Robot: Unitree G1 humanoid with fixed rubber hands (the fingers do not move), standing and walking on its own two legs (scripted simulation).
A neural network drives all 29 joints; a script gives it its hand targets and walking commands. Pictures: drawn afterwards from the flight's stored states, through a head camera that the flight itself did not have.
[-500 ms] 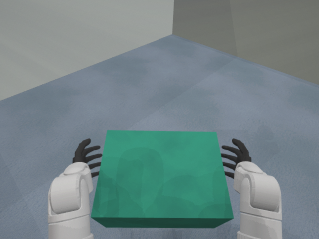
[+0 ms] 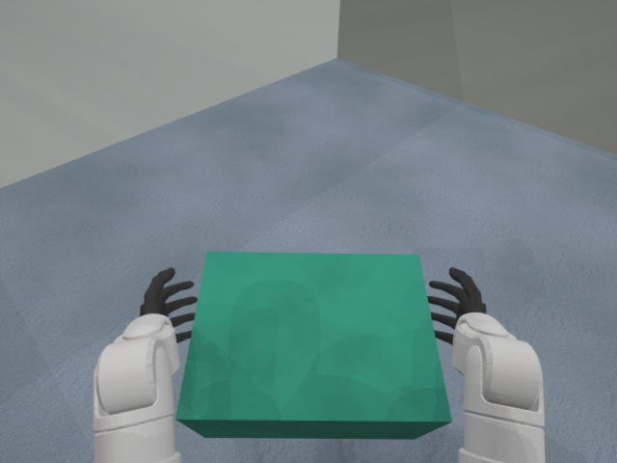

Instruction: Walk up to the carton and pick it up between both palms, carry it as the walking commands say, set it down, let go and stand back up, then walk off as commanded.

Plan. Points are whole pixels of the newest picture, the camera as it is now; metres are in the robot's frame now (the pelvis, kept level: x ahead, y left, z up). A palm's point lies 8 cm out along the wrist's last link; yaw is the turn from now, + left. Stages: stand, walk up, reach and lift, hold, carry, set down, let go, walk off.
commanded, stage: carry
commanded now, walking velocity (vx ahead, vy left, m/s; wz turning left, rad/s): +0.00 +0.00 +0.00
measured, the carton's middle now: (311, 346) +0.29 +0.00 -0.01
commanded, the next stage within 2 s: hold in 0.90 s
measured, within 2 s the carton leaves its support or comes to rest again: neither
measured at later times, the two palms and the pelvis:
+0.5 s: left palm (162, 340) +0.26 +0.18 +0.07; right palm (470, 337) +0.26 -0.19 +0.06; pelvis -0.01 +0.00 +0.00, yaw +0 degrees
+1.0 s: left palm (162, 352) +0.26 +0.19 +0.04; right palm (458, 351) +0.26 -0.19 +0.03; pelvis -0.02 +0.00 +0.01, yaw -5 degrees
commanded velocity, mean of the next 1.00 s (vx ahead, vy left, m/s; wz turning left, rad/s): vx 0.00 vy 0.00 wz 0.00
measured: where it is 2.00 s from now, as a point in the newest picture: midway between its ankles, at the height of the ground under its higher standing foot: outside the picture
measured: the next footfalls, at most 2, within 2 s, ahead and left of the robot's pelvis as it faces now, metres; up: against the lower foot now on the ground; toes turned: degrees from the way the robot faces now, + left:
none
